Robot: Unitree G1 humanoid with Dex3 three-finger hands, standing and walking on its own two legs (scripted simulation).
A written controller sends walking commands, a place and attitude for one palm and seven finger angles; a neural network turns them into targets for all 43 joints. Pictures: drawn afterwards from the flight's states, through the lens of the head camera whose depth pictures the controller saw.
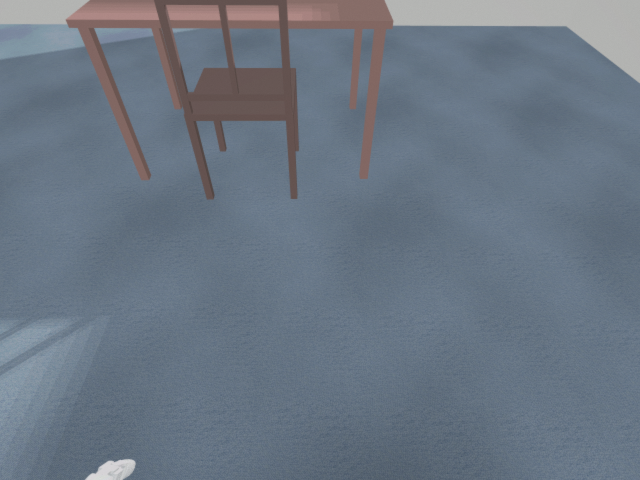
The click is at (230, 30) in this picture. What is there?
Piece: chair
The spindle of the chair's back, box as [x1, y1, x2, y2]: [218, 5, 238, 93]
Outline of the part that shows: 218,5 232,92 238,93 225,5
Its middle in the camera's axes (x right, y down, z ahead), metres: -0.33 -0.67 +1.38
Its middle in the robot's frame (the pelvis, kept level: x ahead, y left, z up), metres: +1.46 +0.39 -0.08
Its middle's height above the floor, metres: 0.69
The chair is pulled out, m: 0.00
